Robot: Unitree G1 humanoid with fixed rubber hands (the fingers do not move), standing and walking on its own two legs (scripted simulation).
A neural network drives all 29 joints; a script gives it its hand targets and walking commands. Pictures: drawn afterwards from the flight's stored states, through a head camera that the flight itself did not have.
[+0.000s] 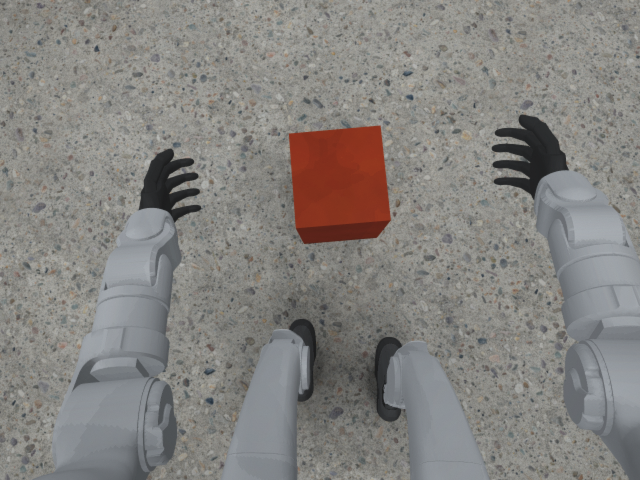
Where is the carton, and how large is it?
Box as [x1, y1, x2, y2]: [289, 125, 390, 243]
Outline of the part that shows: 380,125 289,134 296,229 304,243 376,237 390,220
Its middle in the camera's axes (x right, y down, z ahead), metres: +0.04 -0.12 +0.94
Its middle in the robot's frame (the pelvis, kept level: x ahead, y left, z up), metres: +0.56 +0.03 -0.56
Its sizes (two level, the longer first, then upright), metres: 0.210 0.200 0.250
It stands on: the floor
